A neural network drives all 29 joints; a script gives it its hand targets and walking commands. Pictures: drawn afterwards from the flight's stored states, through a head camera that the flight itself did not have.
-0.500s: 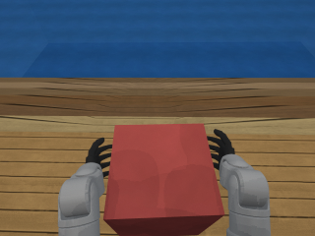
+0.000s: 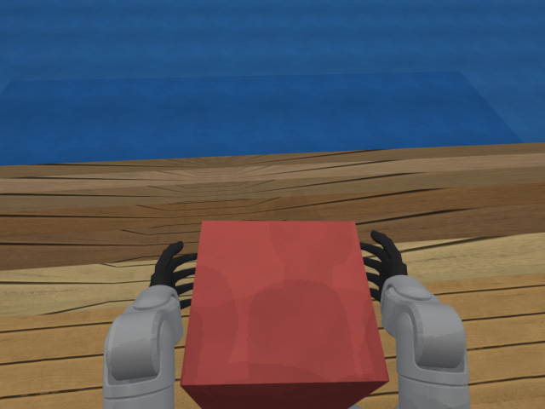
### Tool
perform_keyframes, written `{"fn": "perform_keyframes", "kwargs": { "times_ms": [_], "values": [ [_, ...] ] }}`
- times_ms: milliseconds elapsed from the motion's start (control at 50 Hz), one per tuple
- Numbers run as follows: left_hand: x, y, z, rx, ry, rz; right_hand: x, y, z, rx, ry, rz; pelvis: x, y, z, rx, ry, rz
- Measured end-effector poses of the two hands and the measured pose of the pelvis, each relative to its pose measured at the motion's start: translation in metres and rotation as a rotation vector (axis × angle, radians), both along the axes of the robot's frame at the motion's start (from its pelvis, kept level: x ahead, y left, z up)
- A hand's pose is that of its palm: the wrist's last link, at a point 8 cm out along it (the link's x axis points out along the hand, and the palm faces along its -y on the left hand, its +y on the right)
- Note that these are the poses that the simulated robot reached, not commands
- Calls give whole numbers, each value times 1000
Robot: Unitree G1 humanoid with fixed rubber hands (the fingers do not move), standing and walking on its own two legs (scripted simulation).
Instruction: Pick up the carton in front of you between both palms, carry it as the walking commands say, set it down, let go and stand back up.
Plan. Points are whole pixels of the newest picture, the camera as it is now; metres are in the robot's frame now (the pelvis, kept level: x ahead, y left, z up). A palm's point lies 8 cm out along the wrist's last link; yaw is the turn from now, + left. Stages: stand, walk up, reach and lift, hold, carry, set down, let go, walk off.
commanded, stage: carry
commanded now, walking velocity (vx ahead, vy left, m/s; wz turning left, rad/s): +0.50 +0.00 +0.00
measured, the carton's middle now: (277, 325) +0.25 -0.01 -0.02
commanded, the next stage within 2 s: none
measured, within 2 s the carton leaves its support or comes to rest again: neither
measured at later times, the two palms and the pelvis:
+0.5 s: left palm (201, 104) +0.66 +0.12 +0.09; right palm (345, 94) +0.69 -0.17 +0.09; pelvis +0.31 -0.06 -0.02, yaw +3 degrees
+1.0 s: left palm (220, 41) +1.00 +0.10 +0.06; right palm (331, 40) +0.99 -0.20 +0.07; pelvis +0.62 -0.03 -0.04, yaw +2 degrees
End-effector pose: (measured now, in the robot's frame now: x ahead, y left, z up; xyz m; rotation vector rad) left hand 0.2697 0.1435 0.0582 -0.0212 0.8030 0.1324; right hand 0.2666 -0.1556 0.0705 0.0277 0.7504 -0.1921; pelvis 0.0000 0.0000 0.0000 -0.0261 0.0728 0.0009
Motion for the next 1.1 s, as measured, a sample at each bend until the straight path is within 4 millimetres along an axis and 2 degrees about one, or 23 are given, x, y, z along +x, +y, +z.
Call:
{"fn": "perform_keyframes", "kwargs": {
  "times_ms": [140, 220, 260, 300, 420, 520, 620, 720, 760, 820, 880, 960, 1040, 1100],
  "values": [
    [98, 0, 23, -2, -108, 51, 110, 0, 23, 12, -107, 35, 96, -11, -3, 4, -5, 17],
    [172, -9, 32, 25, -167, 63, 188, -8, 25, 33, -165, 53, 157, -24, -20, 21, -18, 34],
    [214, -14, 32, 52, -187, 62, 233, -14, 20, 24, -185, 82, 189, -33, -34, 30, -34, 53],
    [250, -17, 30, 85, -164, 63, 276, -17, 14, 7, -162, 119, 212, -39, -40, 21, -39, 53],
    [333, -20, 22, 100, -16, 72, 371, -18, 10, -2, -18, 167, 269, -52, -23, 42, -14, 53],
    [406, -21, 32, 83, -27, 80, 442, -19, 20, 2, -27, 154, 322, -55, -15, 54, 7, 47],
    [478, -20, 38, 66, -54, 74, 506, -20, 25, 12, -52, 120, 386, -48, -16, 48, 21, 34],
    [555, -20, 23, 37, -68, 24, 566, -20, 17, -16, -62, 66, 459, -33, -32, 29, 4, 15],
    [584, -24, 13, 24, -61, -9, 585, -25, 11, -38, -56, 39, 482, -29, -37, 41, 0, 24],
    [617, -32, 1, 31, -24, -39, 609, -33, -4, -22, -16, 5, 514, -22, -36, 37, 5, 30],
    [650, -38, -2, 33, -11, -47, 637, -38, -11, -4, -3, -19, 546, -18, -33, 26, 13, 27],
    [701, -41, 2, 18, -56, -34, 691, -41, -4, -1, -47, -18, 592, -22, -35, 21, 20, 26],
    [756, -45, 1, 7, -122, -15, 752, -46, 0, -15, -110, 1, 650, -33, -54, 42, 12, 38],
    [799, -49, -10, 31, -158, 3, 803, -49, -12, -26, -145, 38, 703, -44, -86, 66, -17, 43]
  ]
}}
